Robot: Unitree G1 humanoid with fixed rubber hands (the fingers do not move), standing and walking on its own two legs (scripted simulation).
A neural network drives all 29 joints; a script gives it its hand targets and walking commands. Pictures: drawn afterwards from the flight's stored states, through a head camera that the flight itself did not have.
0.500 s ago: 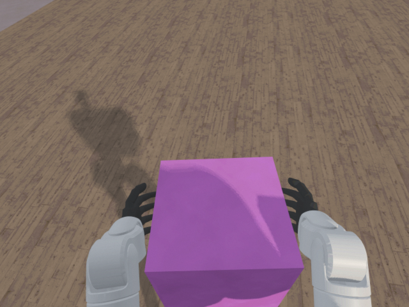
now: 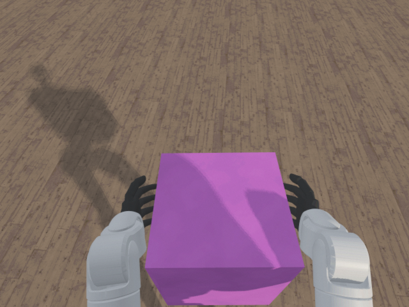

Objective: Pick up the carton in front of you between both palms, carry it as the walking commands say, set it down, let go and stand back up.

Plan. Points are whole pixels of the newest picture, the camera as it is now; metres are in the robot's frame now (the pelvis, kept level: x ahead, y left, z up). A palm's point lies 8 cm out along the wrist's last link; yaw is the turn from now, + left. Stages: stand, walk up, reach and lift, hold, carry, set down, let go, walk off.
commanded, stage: carry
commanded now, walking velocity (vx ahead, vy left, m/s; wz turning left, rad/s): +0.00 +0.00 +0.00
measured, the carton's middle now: (218, 233) +0.27 +0.00 -0.01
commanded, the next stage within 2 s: hold in 1.88 s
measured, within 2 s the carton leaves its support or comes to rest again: neither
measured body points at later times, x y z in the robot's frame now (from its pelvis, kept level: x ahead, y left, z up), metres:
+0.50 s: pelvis +0.12 -0.02 -0.01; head +0.10 -0.03 +0.44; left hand +0.38 +0.14 +0.04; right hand +0.40 -0.16 +0.04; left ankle +0.03 +0.08 -0.75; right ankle +0.10 -0.13 -0.75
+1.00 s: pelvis +0.08 -0.02 -0.01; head +0.06 -0.02 +0.44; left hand +0.38 +0.14 +0.02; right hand +0.39 -0.16 +0.02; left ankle +0.03 +0.08 -0.75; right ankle +0.10 -0.13 -0.75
